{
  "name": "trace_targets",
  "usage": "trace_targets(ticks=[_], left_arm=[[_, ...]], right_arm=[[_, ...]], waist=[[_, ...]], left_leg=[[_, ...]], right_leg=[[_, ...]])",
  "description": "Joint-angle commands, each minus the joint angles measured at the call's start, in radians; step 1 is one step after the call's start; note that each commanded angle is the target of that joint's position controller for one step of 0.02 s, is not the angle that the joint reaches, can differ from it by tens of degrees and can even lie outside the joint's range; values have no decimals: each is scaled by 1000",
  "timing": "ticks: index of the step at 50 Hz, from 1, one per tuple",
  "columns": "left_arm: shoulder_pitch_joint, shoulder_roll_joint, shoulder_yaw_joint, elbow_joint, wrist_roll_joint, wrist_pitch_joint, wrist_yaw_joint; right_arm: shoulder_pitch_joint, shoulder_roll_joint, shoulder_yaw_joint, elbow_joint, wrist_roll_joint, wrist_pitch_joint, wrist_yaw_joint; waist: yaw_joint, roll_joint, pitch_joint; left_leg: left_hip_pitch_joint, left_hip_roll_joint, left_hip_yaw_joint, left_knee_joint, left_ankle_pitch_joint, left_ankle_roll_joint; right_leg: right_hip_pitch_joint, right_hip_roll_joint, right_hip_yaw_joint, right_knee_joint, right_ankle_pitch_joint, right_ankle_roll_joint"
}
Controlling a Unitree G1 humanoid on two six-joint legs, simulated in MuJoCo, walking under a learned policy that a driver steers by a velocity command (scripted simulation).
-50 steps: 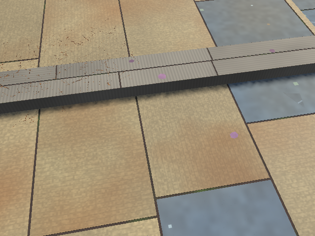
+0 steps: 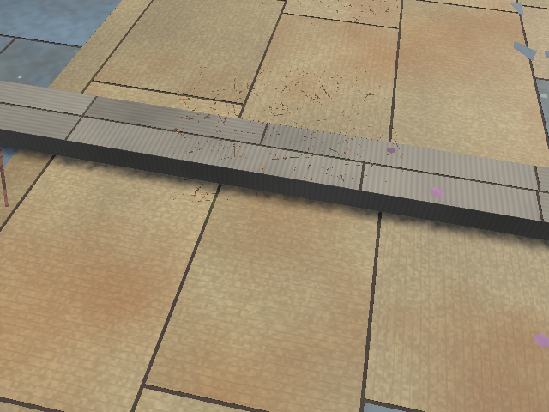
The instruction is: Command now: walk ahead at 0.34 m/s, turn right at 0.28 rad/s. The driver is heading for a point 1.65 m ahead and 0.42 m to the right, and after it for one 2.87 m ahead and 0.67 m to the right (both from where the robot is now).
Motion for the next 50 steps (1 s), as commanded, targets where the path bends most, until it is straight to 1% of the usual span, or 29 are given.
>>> trace_targets(ticks=[1,5,9,13,15,16,17,18,19,20,21,22,23,24,25,28,31,34,36,39,41,42,43,44,45,46,47,48,50], left_arm=[[-123,130,43,-110,-2,-41,-5],[-136,66,27,-108,4,-42,-29],[-229,35,6,-159,10,-40,-53],[-301,42,-1,-208,7,-42,-79],[-278,75,13,-219,7,-39,-84],[-216,104,29,-212,9,-34,-82],[-74,147,54,-180,6,-28,-76],[85,204,87,-143,2,-17,-58],[166,316,112,-129,2,-10,-37],[161,303,96,-161,3,-23,-37],[129,229,72,-154,16,-36,-43],[84,205,63,-144,18,-44,-44],[13,184,55,-151,19,-48,-42],[-40,160,47,-166,31,-51,-41],[-74,152,45,-179,41,-52,-38],[-75,153,45,-159,28,-63,-27],[-30,167,48,-131,25,-61,-11],[15,184,53,-106,13,-50,-1],[54,194,57,-86,6,-44,3],[79,173,51,-66,8,-34,8],[80,169,51,-56,14,-27,7],[72,155,46,-55,17,-25,4],[77,113,29,-60,24,-27,-2],[163,55,8,-76,24,-35,-4],[238,48,-1,-71,4,-45,-2],[153,144,18,-69,-7,-46,0],[43,169,25,-91,-1,-46,0],[-22,158,22,-110,15,-50,-1],[-34,122,20,-116,23,-54,-10]], right_arm=[[67,-151,-48,-15,9,-47,-12],[70,-125,-43,-3,-3,-58,-11],[72,-162,-52,15,5,-56,-11],[121,-204,-62,53,24,-45,-10],[116,-231,-69,58,26,-35,-10],[112,-249,-73,57,27,-28,-13],[101,-257,-73,53,28,-20,-17],[114,-244,-65,42,26,-23,-23],[177,-130,-28,-15,-4,-39,-16],[167,-114,-8,-31,0,-76,-4],[33,-205,-36,-65,43,-94,7],[-12,-196,-29,-87,55,-106,8],[-16,-182,-27,-81,34,-110,0],[4,-185,-33,-71,16,-103,-5],[28,-185,-35,-64,10,-89,-3],[33,-161,-30,-57,-12,-60,-6],[-99,-134,-20,-97,-14,-59,-10],[-223,-107,-7,-123,-5,-73,2],[-279,-115,-8,-137,8,-82,13],[-277,-150,-20,-137,14,-94,31],[-227,-167,-30,-127,14,-100,34],[-154,-179,-41,-110,10,-103,29],[-46,-212,-55,-95,-3,-108,21],[86,-294,-75,-83,-23,-107,16],[174,-294,-85,-29,-4,-92,31],[153,-208,-62,-36,19,-89,32],[95,-173,-50,-41,17,-82,28],[50,-157,-41,-45,7,-75,25],[12,-129,-28,-40,-5,-75,21]], waist=[[-63,204,127],[-63,141,108],[-86,125,139],[-93,105,165],[-54,127,114],[-10,148,54],[74,145,-36],[154,112,-123],[117,-140,-238],[100,-162,-432],[136,-77,-302],[101,-45,-159],[50,28,-74],[6,8,-41],[-22,-19,-30],[-39,-16,-4],[4,-17,38],[54,-31,41],[75,-36,42],[68,-63,26],[41,-95,18],[0,-96,-9],[-53,-67,-109],[-64,114,-276],[-56,356,-338],[-85,226,-211],[-90,141,-92],[-76,92,-21],[-29,120,20]], left_leg=[[265,320,-370,-306,-214,153],[207,260,-112,-318,171,124],[113,244,32,-338,267,122],[164,286,92,-319,362,110],[215,294,132,-209,713,91],[232,290,154,-96,923,77],[195,269,183,93,1046,55],[33,235,193,329,967,21],[-386,110,179,737,240,-42],[-523,-28,-58,946,-268,-53],[-622,26,-130,981,-190,-36],[-635,66,-108,914,-103,-16],[-595,107,-99,826,-40,-15],[-523,135,-104,763,8,-17],[-471,145,-106,744,36,-25],[-442,138,-76,651,93,-75],[-480,117,-71,444,270,-107],[-406,62,-59,211,412,-112],[-370,38,-66,139,429,-110],[-352,37,-91,62,377,-80],[-293,34,-73,46,283,-43],[-188,19,-45,4,266,-12],[7,77,-85,13,262,39],[375,281,-379,34,201,168],[518,409,-763,-113,-70,264],[443,393,-750,-156,-245,228],[322,356,-604,-167,-190,194],[208,313,-497,-187,-70,184],[86,249,-372,-233,104,174]], right_leg=[[-517,-59,70,216,62,-10],[-471,-75,25,205,275,24],[-360,-92,-56,-6,415,41],[-297,-78,-117,-150,390,-18],[-205,-26,-163,-178,319,-64],[-107,15,-190,-176,279,-89],[87,62,-209,-204,290,-120],[364,72,-161,-223,303,-157],[750,-184,300,-263,152,-294],[831,-355,795,-477,-54,-411],[741,-331,698,-548,-75,-341],[583,-295,564,-559,-20,-305],[425,-250,454,-561,94,-280],[309,-207,370,-573,198,-266],[232,-182,336,-598,244,-267],[111,-153,249,-630,369,-285],[87,-115,200,-628,370,-258],[84,-87,183,-597,328,-215],[110,-105,223,-572,297,-210],[227,-150,293,-484,304,-194],[275,-174,322,-429,386,-177],[276,-146,309,-363,480,-158],[238,-91,260,-189,523,-126],[-24,20,160,135,330,-60],[-271,93,97,384,-131,-11],[-375,37,137,472,-88,-12],[-397,-1,99,478,-6,-12],[-383,-31,67,437,53,-12],[-310,-89,42,335,131,-8]])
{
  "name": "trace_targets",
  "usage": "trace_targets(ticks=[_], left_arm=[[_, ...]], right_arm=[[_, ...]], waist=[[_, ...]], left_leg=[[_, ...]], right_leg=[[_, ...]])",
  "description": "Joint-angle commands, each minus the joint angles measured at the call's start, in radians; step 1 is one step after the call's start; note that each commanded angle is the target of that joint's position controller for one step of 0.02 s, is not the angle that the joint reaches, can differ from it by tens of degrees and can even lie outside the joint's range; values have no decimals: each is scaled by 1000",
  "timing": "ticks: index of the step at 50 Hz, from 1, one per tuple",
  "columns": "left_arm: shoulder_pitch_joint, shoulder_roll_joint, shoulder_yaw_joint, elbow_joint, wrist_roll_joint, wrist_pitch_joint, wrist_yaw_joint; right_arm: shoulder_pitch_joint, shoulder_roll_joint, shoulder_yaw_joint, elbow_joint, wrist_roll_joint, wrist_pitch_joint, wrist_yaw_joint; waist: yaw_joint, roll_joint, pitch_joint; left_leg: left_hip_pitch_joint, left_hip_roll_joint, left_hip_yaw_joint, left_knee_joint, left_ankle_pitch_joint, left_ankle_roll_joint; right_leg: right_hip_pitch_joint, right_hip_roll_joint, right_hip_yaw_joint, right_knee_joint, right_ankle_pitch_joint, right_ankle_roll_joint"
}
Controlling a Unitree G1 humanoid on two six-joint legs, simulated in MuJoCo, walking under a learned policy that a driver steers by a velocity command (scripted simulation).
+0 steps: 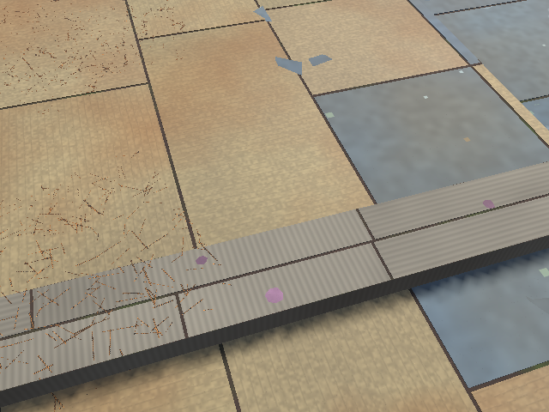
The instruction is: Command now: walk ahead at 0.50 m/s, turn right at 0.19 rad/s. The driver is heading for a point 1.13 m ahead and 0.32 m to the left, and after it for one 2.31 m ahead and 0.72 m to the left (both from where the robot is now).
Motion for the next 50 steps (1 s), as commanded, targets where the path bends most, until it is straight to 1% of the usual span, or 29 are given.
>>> trace_targets(ticks=[1,5,8,11,14,15,16,17,18,19,20,22,24,26,29,32,34,37,39,40,41,42,43,44,45,46,47,49,50], left_arm=[[-60,83,24,-101,6,-25,-6],[-149,31,1,-129,25,-34,-9],[-251,17,-7,-146,20,-51,-21],[-328,39,1,-162,8,-65,-33],[-321,79,18,-165,3,-76,-35],[-272,96,28,-152,4,-78,-32],[-176,127,47,-126,10,-78,-22],[-27,180,64,-110,27,-78,-10],[68,269,88,-91,42,-60,-6],[80,201,72,-83,33,-54,-12],[26,141,54,-83,23,-53,-11],[-74,75,34,-76,25,-54,-14],[-124,62,34,-64,34,-63,-13],[-133,77,43,-46,30,-76,-11],[-126,105,55,-21,27,-80,-5],[-115,134,61,-4,24,-72,2],[-84,148,63,10,17,-60,4],[-53,176,70,28,0,-39,4],[-67,206,76,24,-9,-23,8],[-76,212,77,17,-13,-12,10],[-109,207,73,4,-24,-6,14],[-110,172,59,-10,-18,-17,11],[-36,16,13,-43,64,-37,-6],[36,86,9,-28,35,-55,-15],[-70,156,32,-41,1,-50,-10],[-116,135,26,-62,3,-46,2],[-127,129,27,-52,17,-37,17],[-108,135,35,-63,24,-7,22],[-93,114,30,-62,30,2,23]], right_arm=[[57,-101,-24,-28,-2,-6,-6],[88,-152,-35,5,20,-3,-11],[118,-178,-42,26,28,11,-21],[180,-191,-47,51,35,25,-26],[182,-201,-53,57,39,37,-33],[171,-201,-54,56,37,40,-34],[171,-178,-46,54,30,41,-33],[155,-124,-25,30,13,38,-30],[263,-23,7,0,22,27,-34],[268,-90,-7,6,44,23,-36],[194,-158,-29,1,57,27,-35],[115,-145,-32,-10,38,38,-35],[114,-109,-31,-15,35,59,-29],[95,-80,-27,-30,32,73,-26],[34,-66,-21,-62,24,76,-19],[-62,-52,-12,-92,28,67,2],[-108,-44,-5,-111,25,74,12],[-185,-61,-6,-160,23,85,25],[-170,-90,-21,-175,15,90,31],[-82,-111,-36,-159,4,97,30],[87,-147,-62,-114,1,99,25],[202,-210,-90,-84,5,105,2],[183,-335,-95,-91,1,112,-25],[189,-317,-87,-150,-23,93,-7],[127,-270,-84,-158,-12,87,3],[79,-221,-72,-146,11,85,1],[30,-187,-60,-153,18,85,-3],[-30,-182,-54,-171,-2,90,-14],[-39,-185,-54,-170,-12,92,-22]], waist=[[-23,139,-16],[-31,117,8],[-60,112,19],[-81,120,19],[-45,138,11],[-11,136,-9],[37,125,-68],[110,69,-195],[87,-204,-349],[93,-236,-348],[90,-147,-208],[46,-70,-76],[4,-95,-30],[-11,-64,-10],[-5,-29,9],[27,-11,29],[46,-12,37],[58,-10,62],[27,-32,31],[-25,-43,-35],[-117,-28,-120],[-177,48,-172],[-51,373,-202],[-88,218,-490],[-106,69,-382],[-73,41,-223],[-40,-3,-150],[20,72,-94],[30,96,-101]], left_leg=[[233,259,-339,-280,18,175],[187,242,-248,-326,182,205],[149,203,-183,-319,196,178],[164,223,-211,-289,168,160],[212,256,-272,-225,144,128],[202,243,-265,-172,178,109],[170,194,-236,-57,254,83],[41,135,-198,187,145,47],[-291,2,-75,533,-260,-19],[-415,30,-141,713,-405,-28],[-468,76,-151,771,-324,-25],[-427,134,-118,731,-196,-33],[-349,167,-111,694,-130,-40],[-349,174,-106,665,-84,-52],[-378,178,-103,536,26,-66],[-335,160,-62,355,170,-53],[-309,150,-25,308,175,-39],[-351,139,3,252,84,3],[-256,78,64,204,-1,37],[-135,21,106,203,-40,51],[83,-24,115,96,81,81],[342,4,19,-6,326,118],[613,279,-354,105,1002,225],[691,460,-693,3,861,405],[594,407,-587,-37,710,380],[451,345,-476,-59,560,326],[320,301,-431,-88,474,282],[115,251,-365,-147,502,262],[83,239,-343,-148,569,266]], right_leg=[[-267,-115,10,-42,86,10],[-260,-125,-38,-277,177,44],[-163,-86,-56,-501,348,64],[-89,-55,-49,-604,426,67],[-13,-53,-28,-676,369,36],[72,-49,-38,-707,353,18],[226,-50,-50,-727,333,-8],[470,-180,59,-693,323,-63],[795,-425,431,-745,179,-196],[761,-450,616,-841,-2,-228],[647,-418,487,-863,-34,-193],[439,-340,270,-910,144,-163],[315,-299,139,-971,260,-155],[276,-300,55,-1007,363,-170],[293,-298,-48,-1032,446,-177],[303,-277,-149,-1036,473,-155],[330,-289,-187,-1023,472,-147],[445,-333,-204,-976,558,-123],[476,-318,-258,-847,897,-94],[471,-305,-278,-680,1143,-81],[397,-267,-297,-470,1198,-48],[181,-202,-298,-199,873,26],[-215,-40,-265,208,-283,97],[-281,2,-7,375,-298,107],[-327,-44,10,374,-205,103],[-377,-76,-22,303,-131,95],[-346,-107,-21,243,-72,99],[-226,-104,-27,200,-16,112],[-210,-90,-41,199,5,124]])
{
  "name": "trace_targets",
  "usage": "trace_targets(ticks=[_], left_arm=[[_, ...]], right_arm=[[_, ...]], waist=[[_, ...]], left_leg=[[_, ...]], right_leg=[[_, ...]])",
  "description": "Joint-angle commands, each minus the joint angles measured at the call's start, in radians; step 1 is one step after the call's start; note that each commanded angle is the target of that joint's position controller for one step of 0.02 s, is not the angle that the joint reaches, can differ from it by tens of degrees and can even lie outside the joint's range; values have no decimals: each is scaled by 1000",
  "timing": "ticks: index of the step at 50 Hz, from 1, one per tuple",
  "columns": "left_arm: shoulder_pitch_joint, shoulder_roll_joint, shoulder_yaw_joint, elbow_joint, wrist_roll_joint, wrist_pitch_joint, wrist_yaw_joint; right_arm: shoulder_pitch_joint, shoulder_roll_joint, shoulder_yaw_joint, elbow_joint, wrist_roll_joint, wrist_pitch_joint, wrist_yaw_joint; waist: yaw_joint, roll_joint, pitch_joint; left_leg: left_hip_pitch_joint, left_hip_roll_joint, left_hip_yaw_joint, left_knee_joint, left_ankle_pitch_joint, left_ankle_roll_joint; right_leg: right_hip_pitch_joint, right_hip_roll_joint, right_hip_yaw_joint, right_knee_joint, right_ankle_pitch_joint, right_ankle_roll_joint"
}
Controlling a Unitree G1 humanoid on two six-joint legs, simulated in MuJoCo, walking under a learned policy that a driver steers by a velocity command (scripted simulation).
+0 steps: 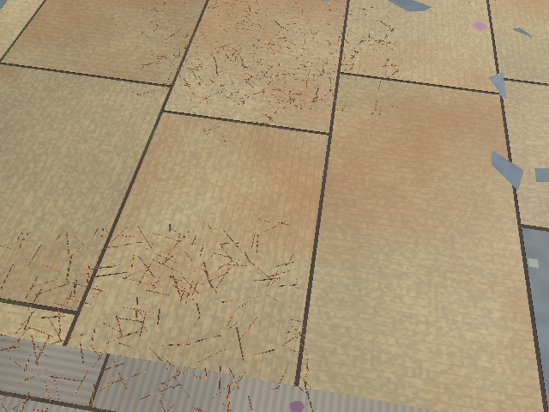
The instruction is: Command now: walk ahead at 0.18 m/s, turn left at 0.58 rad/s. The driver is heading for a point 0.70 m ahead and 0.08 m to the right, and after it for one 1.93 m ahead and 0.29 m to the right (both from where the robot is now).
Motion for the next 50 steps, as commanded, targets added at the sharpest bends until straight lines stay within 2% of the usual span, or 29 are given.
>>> trace_targets(ticks=[1,4,8,13,15,16,17,18,19,20,21,22,23,24,26,27,28,31,35,38,41,43,44,45,46,47,48,49,50], left_arm=[[101,79,24,-44,14,18,13],[69,66,21,-63,10,35,17],[-28,26,6,-146,2,50,26],[-81,7,-13,-208,-2,43,25],[-106,-20,-25,-233,2,38,15],[-121,-56,-39,-252,1,36,9],[-124,-73,-47,-249,-3,39,3],[-115,-55,-34,-239,-10,41,-2],[-71,-23,-18,-221,-20,44,-3],[5,-2,-2,-196,-15,35,-2],[2,125,34,-202,26,23,2],[91,153,41,-199,80,27,9],[94,73,19,-212,79,11,17],[67,89,24,-212,50,2,18],[44,55,27,-182,13,5,36],[35,16,19,-170,-1,10,44],[32,-10,12,-159,-5,16,46],[44,-32,9,-149,-4,20,55],[62,4,28,-123,-3,38,64],[45,25,39,-122,-5,57,71],[34,16,36,-102,-13,71,76],[86,-38,18,-59,1,81,68],[101,-93,3,-44,16,83,57],[109,-141,-8,-36,20,83,41],[191,-122,2,-6,3,78,30],[246,-89,3,-31,-19,79,38],[133,-28,19,-47,-24,88,61],[17,27,40,-45,-25,95,86],[30,20,44,-14,-29,107,98]], right_arm=[[-23,-155,-43,-80,-15,-9,-26],[18,-142,-34,-68,-6,10,-48],[78,-127,-21,-52,11,52,-74],[113,-116,-11,-54,5,75,-108],[105,-106,-8,-51,11,85,-120],[82,-103,-8,-56,15,93,-125],[85,-117,-12,-48,18,106,-121],[128,-136,-23,-28,21,110,-113],[140,-135,-24,-9,25,106,-105],[104,-101,-15,-10,33,88,-86],[191,-34,-12,-11,16,59,-69],[209,-45,-25,-10,30,47,-68],[139,-88,-45,-4,30,48,-57],[109,-96,-54,4,31,50,-49],[52,-50,-35,4,19,61,-57],[14,-45,-30,-2,21,63,-61],[18,-21,-22,0,28,61,-58],[-11,-5,-14,-13,31,59,-57],[-28,26,2,-12,16,59,-51],[-1,22,2,20,23,58,-26],[71,43,-3,76,21,64,0],[113,87,2,117,12,66,11],[156,102,8,136,-1,60,15],[158,48,9,125,-17,48,11],[114,11,12,102,-18,34,10],[86,-77,-19,136,-40,26,19],[-8,-84,-23,120,-29,27,8],[-47,8,7,114,-31,25,-10],[-56,42,24,130,-22,28,-28]], waist=[[45,103,-187],[27,87,-215],[9,116,-192],[-10,133,-182],[-6,144,-186],[2,167,-187],[-1,185,-179],[-17,217,-166],[-5,242,-157],[49,258,-147],[-15,41,-181],[21,-333,-288],[64,-307,-281],[55,-190,-221],[32,-90,-136],[28,-56,-142],[16,-71,-150],[22,-112,-166],[29,-144,-193],[44,-162,-171],[25,-108,-128],[26,-67,-114],[23,-17,-123],[24,166,-132],[72,182,-115],[101,302,-153],[70,281,-19],[25,203,47],[33,188,60]], left_leg=[[131,277,-293,-174,637,219],[184,271,-314,-141,608,207],[279,261,-396,-93,425,183],[353,276,-445,-46,427,165],[342,258,-431,-38,380,135],[311,272,-435,-56,382,114],[226,247,-373,-97,392,100],[173,243,-377,-129,388,93],[164,250,-393,-140,322,79],[124,240,-379,-132,305,53],[39,73,-261,38,302,-31],[-20,-41,-170,309,-174,-131],[-84,-74,-254,622,-533,-179],[-173,-95,-245,858,-544,-197],[-274,-44,-187,946,-418,-184],[-248,-17,-161,913,-354,-179],[-217,-17,-126,912,-310,-182],[-195,-4,-118,773,-221,-187],[-64,58,-54,379,-198,-202],[72,86,-38,178,-82,-169],[238,83,14,-79,109,-117],[335,48,73,-193,136,-104],[368,84,34,-187,123,-93],[393,256,-158,-119,434,-51],[310,342,-161,-19,865,-17],[148,463,-309,-155,430,164],[45,456,-379,-258,-21,206],[30,423,-392,-294,-211,184],[53,383,-365,-323,-398,164]], right_leg=[[-47,12,-5,87,48,35],[-156,36,8,206,61,57],[-351,50,25,282,30,68],[-437,52,17,216,22,70],[-379,29,5,28,40,57],[-305,3,17,-111,-11,37],[-156,33,-76,-272,-122,20],[-27,49,-113,-348,-102,11],[62,46,-102,-443,-28,1],[201,42,-90,-582,166,-27],[298,-64,179,-630,508,-134],[301,-290,605,-838,593,-376],[285,-368,784,-892,609,-469],[276,-352,704,-870,583,-444],[275,-258,435,-816,528,-339],[269,-204,332,-815,476,-295],[264,-167,262,-825,451,-281],[316,-158,189,-862,489,-316],[315,-165,152,-865,417,-333],[189,-169,176,-831,233,-334],[41,-145,179,-737,53,-299],[-21,-89,120,-594,9,-243],[-56,-44,70,-434,-59,-190],[-193,27,-6,-97,-260,-102],[-240,45,34,136,-348,-61],[-169,9,30,111,-303,-32],[-220,-37,54,151,-179,-2],[-283,-21,78,204,-136,0],[-317,4,76,214,-108,11]])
